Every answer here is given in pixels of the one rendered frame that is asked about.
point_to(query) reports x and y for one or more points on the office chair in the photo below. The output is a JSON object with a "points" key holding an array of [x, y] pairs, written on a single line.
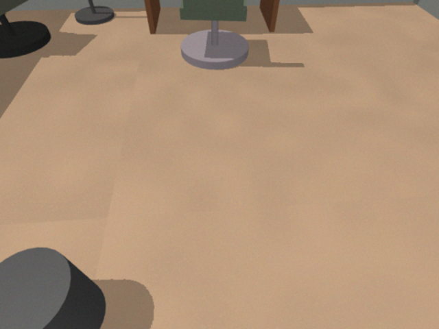
{"points": [[21, 37], [214, 48]]}

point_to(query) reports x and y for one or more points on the coat stand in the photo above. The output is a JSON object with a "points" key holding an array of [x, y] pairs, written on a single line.
{"points": [[94, 15]]}

